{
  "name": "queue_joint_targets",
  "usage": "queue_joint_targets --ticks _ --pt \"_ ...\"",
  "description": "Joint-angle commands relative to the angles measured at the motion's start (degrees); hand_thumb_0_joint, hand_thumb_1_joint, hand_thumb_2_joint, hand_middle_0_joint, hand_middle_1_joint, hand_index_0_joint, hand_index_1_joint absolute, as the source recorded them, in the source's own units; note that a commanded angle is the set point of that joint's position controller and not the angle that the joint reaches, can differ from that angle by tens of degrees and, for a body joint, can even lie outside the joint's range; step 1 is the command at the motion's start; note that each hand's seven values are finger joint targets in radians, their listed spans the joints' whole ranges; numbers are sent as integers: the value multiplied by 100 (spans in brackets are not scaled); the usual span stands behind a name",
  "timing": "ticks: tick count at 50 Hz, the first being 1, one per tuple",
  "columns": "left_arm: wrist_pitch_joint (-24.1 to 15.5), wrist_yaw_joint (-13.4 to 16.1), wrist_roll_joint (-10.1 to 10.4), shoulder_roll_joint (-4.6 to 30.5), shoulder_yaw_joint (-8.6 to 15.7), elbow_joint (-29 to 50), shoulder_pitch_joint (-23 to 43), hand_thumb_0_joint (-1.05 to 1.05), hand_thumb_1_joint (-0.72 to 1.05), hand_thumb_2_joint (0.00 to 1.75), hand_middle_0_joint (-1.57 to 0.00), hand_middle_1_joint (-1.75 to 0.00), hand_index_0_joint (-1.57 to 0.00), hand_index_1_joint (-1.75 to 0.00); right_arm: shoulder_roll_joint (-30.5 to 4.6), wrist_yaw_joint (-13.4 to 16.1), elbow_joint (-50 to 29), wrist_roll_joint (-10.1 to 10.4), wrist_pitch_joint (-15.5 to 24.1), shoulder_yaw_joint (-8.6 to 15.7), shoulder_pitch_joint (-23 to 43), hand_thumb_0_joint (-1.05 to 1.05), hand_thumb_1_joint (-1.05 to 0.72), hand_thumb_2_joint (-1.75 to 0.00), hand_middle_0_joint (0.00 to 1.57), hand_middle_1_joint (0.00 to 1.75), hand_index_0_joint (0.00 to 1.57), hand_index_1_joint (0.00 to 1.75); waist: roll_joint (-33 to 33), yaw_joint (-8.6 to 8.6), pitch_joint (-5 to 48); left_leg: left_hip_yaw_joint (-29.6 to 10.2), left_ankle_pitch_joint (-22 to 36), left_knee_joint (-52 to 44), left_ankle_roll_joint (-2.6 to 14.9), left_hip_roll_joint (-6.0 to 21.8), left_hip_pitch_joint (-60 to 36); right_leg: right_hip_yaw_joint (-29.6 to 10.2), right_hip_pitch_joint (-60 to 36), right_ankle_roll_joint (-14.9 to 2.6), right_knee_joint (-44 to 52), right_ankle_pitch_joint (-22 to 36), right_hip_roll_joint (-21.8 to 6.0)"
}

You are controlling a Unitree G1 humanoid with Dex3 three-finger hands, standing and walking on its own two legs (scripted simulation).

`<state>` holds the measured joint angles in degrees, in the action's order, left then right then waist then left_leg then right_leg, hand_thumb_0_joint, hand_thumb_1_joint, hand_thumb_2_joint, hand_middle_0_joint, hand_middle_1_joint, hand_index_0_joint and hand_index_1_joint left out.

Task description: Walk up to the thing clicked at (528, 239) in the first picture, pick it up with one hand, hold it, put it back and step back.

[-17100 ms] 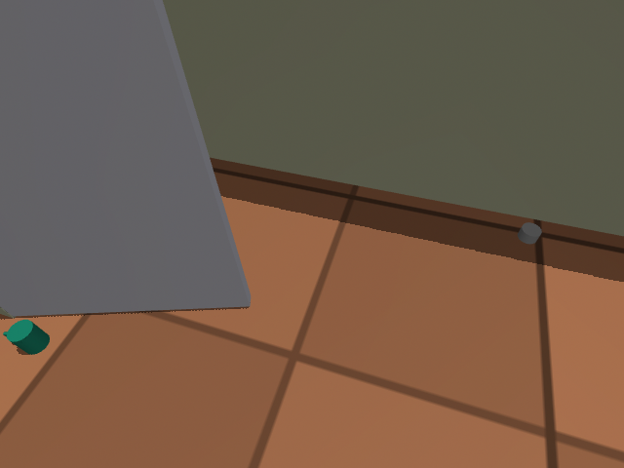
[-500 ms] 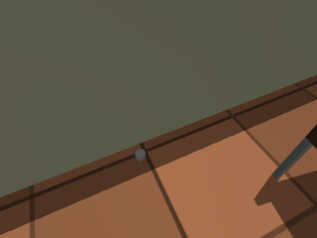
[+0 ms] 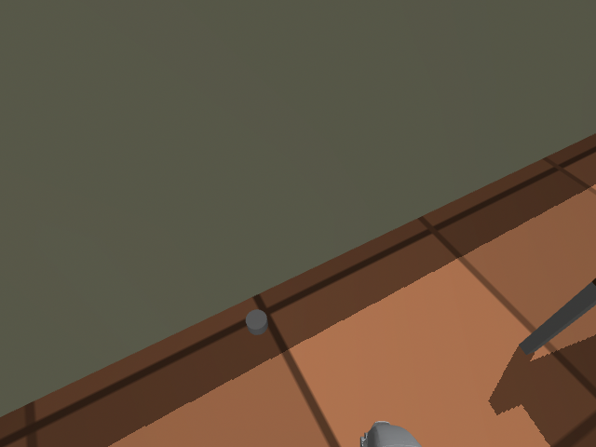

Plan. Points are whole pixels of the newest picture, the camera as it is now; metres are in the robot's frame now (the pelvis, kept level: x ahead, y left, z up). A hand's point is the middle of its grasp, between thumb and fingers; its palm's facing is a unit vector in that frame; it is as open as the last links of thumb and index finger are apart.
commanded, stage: walk up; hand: left
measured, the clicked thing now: (257, 322) +0.62 +0.19 -0.75
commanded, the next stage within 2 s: stand in 2.00 s
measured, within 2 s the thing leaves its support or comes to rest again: neither
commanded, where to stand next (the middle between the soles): +0.28 -0.03 m, yaw -2 degrees
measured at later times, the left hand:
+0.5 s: hand (154, 400) +0.22 +0.27 -0.16, palm faces -0.03 -0.93 -0.37, open 7.4 cm
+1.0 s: hand (183, 337) +0.32 +0.24 -0.15, palm faces -0.04 -0.93 -0.37, open 7.4 cm
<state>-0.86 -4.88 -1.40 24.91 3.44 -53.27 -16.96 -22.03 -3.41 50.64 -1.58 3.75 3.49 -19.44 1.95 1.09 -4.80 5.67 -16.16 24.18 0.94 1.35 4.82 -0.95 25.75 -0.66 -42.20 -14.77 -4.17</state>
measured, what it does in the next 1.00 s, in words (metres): walks ahead: right foot, then left foot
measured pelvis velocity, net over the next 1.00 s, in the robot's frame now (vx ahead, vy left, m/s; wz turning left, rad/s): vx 0.23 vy -0.02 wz -0.01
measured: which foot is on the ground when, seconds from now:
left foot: down 0.00-0.12, up 0.14-0.46, down 0.48-1.00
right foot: up 0.00-0.08, down 0.10-0.48, up 0.50-0.72, down 0.74-1.00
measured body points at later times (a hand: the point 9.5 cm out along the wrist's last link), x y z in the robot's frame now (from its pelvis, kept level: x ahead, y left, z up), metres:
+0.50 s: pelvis +0.17 +0.00 -0.02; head +0.19 +0.01 +0.43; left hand +0.22 +0.31 -0.14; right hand +0.26 -0.33 -0.12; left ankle +0.26 +0.12 -0.74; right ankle +0.14 -0.14 -0.74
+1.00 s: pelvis +0.23 -0.02 -0.01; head +0.25 -0.03 +0.44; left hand +0.32 +0.28 -0.13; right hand +0.31 -0.32 -0.14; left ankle +0.26 +0.12 -0.74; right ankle +0.23 -0.15 -0.74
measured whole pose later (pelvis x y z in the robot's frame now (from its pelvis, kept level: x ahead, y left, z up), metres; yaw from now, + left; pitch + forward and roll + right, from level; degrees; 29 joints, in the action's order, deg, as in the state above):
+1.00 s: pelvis +0.23 -0.02 -0.01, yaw -1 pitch -3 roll +0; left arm -1.3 -0.7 -0.1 21.0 0.0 -57.4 -8.8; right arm -21.3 -1.3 58.0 0.5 0.8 -0.6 -9.3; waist -1.2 -0.2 -4.4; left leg 1.2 -15.3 32.5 -1.6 2.4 14.6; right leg 1.5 13.2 0.5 -33.8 -18.0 -2.0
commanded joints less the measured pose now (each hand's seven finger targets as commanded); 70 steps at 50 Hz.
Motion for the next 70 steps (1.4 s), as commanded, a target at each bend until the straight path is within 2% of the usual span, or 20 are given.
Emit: queue_joint_targets --ticks 1,4,5,6,7,12,16,20,22,23,24,25,26,29,35,36,38,39,44,70 --pt "-252 38 11 879 318 585 324 0 90 90 -20 -30 -20 -30 -1653 126 -603 69 122 471 143 0 -90 -90 20 30 20 30 -930 58 -81 -914 46 -791 981 1254 687 339 -564 -67 716 346 82" --pt "-350 148 4 972 413 397 -479 0 90 90 -20 -30 -20 -30 -1412 140 -779 94 60 355 216 0 -90 -90 20 30 20 30 -323 -441 326 -560 954 724 712 980 1144 482 -2071 -177 1268 346 357" --pt "-411 220 -16 1269 538 340 -942 0 90 90 -20 -30 -20 -30 -1101 150 -816 118 64 233 -25 0 -90 -90 20 30 20 30 659 -662 658 -171 886 2230 495 510 1646 -188 -2860 -371 1802 -243 26" --pt "-475 300 -10 1788 646 492 -1142 0 90 90 -20 -30 -20 -30 -688 142 -982 154 62 79 -250 0 -90 -90 20 30 20 30 1863 -622 832 -34 -1269 3647 148 -278 2910 -2899 -3443 -931 2583 -831 -1551" --pt "-451 298 62 1949 637 549 -990 0 90 90 -20 -30 -20 -30 -1283 226 -825 117 -15 243 -35 0 -90 -90 20 30 20 30 1115 -669 573 -638 -1705 4194 163 -114 2982 -3659 -2805 -1555 2673 -888 -2034" --pt "-459 374 165 1297 422 875 -298 0 90 90 -20 -30 -20 -30 -1239 145 -478 163 -46 240 -407 0 -90 -90 20 30 20 30 673 -175 178 -832 -656 3572 38 311 2485 -1227 -1696 -1321 2433 1013 -1102" --pt "-466 365 63 1359 412 1048 -293 0 90 90 -20 -30 -20 -30 -1080 39 -605 55 -69 280 -23 0 -90 -90 20 30 20 30 735 -274 58 -456 -361 2254 -107 310 2174 -748 -1245 -1343 2458 699 -996" --pt "-361 438 104 1218 233 1126 -64 0 90 90 -20 -30 -20 -30 -852 172 -560 67 -4 239 67 0 -90 -90 20 30 20 30 543 -143 401 -188 589 1230 -35 67 1101 -286 -934 -1094 1461 2652 -924" --pt "-271 476 157 974 112 1148 177 0 90 90 -20 -30 -20 -30 -995 252 -362 40 47 275 -205 0 -90 -90 20 30 20 30 64 98 611 -227 1380 563 93 -72 160 17 -411 -721 550 1735 -512" --pt "-276 438 160 743 39 1290 42 0 90 90 -20 -30 -20 -30 -1401 268 -397 -1 94 416 -598 0 -90 -90 20 30 20 30 -790 277 931 -1072 900 96 298 579 -230 246 -185 -496 -256 476 -116" --pt "-220 434 179 497 -23 1235 -200 0 90 90 -20 -30 -20 -30 -1830 284 -497 -49 129 486 -517 0 -90 -90 20 30 20 30 -1525 135 821 -3151 183 -547 793 1803 -295 227 615 -203 -1127 -1516 572" --pt "-120 516 160 1034 133 982 -519 0 90 90 -20 -30 -20 -30 -2097 277 -615 83 103 529 -208 0 -90 -90 20 30 20 30 -1244 65 793 -3701 -627 -711 1468 2285 167 -154 414 -215 -1757 -2200 394" --pt "-101 530 128 1172 138 883 -465 0 90 90 -20 -30 -20 -30 -1956 290 -664 100 70 524 41 0 -90 -90 20 30 20 30 -988 6 499 -3533 -755 -716 1516 2172 395 -292 544 -225 -1978 -2021 263" --pt "-121 489 116 1098 168 633 -483 0 90 90 -20 -30 -20 -30 -1639 333 -690 51 65 352 377 0 -90 -90 20 30 20 30 -1212 -131 304 -2170 61 -426 1126 1528 808 -272 236 -197 -1183 -1513 -7" --pt "-171 508 77 737 159 228 -578 0 90 90 -20 -30 -20 -30 -1444 325 -667 124 -84 147 920 0 -90 -90 20 30 20 30 -1141 -357 656 -1209 915 548 766 1139 1602 404 -1524 -136 1038 -91 372" --pt "-203 533 37 867 184 192 -457 0 90 90 -20 -30 -20 -30 -1201 318 -655 173 -119 55 945 0 -90 -90 20 30 20 30 -816 -387 667 -1110 658 763 506 968 1891 146 -1792 -200 1323 192 244" --pt "-263 536 10 1416 229 374 209 0 90 90 -20 -30 -20 -30 -872 321 -534 236 -187 -44 820 0 -90 -90 20 30 20 30 351 -80 350 -582 -734 1509 12 125 1773 -1933 -768 -850 2164 -405 -1191" --pt "-241 513 39 1451 185 403 690 0 90 90 -20 -30 -20 -30 -1060 351 -299 226 -226 42 748 0 -90 -90 20 30 20 30 379 51 171 -604 -1017 1727 32 82 1039 -1859 -30 -1097 2107 -570 -1319" --pt "-204 495 130 941 6 64 685 0 90 90 -20 -30 -20 -30 -1286 312 122 234 -81 -26 1000 0 -90 -90 20 30 20 30 203 -167 631 -1208 985 556 304 658 865 -356 -1088 -249 1456 563 -209" --pt "-64 492 129 756 -72 -975 1793 0 90 90 -20 -30 -20 -30 -1048 357 1245 166 -172 -181 1816 0 -90 -90 20 30 20 30 -240 -117 626 -925 1349 -752 9 637 213 -167 -2002 -25 2649 954 -332"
